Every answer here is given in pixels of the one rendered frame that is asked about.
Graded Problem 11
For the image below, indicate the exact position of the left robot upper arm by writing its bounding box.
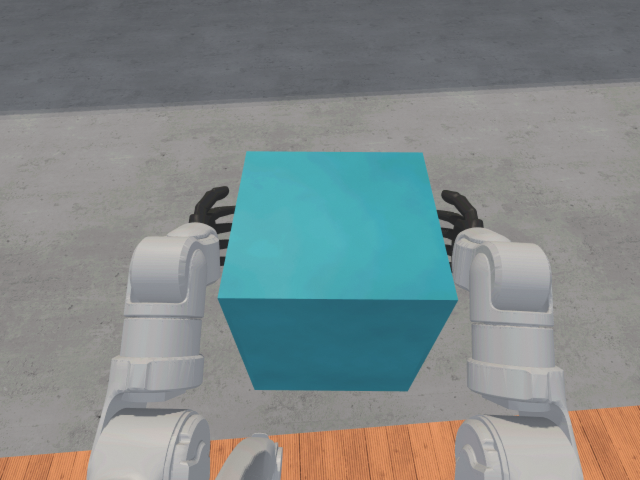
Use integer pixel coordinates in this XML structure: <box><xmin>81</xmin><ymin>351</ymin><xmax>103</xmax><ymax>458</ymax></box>
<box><xmin>88</xmin><ymin>408</ymin><xmax>210</xmax><ymax>480</ymax></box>

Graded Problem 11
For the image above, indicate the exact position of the right robot hand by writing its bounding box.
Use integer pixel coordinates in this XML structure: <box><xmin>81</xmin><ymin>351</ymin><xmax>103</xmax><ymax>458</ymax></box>
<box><xmin>437</xmin><ymin>190</ymin><xmax>484</xmax><ymax>272</ymax></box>

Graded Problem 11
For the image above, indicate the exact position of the robot right forearm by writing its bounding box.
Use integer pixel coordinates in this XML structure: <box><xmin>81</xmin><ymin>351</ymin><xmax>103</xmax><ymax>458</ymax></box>
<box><xmin>452</xmin><ymin>227</ymin><xmax>584</xmax><ymax>480</ymax></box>

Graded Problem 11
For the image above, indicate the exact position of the robot left forearm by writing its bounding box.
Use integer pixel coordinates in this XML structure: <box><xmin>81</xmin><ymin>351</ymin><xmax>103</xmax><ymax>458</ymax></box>
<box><xmin>86</xmin><ymin>222</ymin><xmax>221</xmax><ymax>480</ymax></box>

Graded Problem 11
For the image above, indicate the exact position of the right robot upper arm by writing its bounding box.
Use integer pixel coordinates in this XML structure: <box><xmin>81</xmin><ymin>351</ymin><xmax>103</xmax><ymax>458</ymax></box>
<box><xmin>455</xmin><ymin>414</ymin><xmax>582</xmax><ymax>480</ymax></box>

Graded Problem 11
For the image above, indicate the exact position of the robot left thigh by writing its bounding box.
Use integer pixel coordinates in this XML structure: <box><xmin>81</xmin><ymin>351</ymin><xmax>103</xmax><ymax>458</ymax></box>
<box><xmin>215</xmin><ymin>437</ymin><xmax>283</xmax><ymax>480</ymax></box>

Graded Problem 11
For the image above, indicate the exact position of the carton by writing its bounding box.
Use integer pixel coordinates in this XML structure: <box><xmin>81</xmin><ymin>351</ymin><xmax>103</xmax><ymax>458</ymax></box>
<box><xmin>218</xmin><ymin>151</ymin><xmax>458</xmax><ymax>391</ymax></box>

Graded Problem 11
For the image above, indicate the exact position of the left robot hand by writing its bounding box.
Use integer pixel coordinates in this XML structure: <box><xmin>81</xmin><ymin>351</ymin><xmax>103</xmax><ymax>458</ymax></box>
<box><xmin>189</xmin><ymin>186</ymin><xmax>236</xmax><ymax>266</ymax></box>

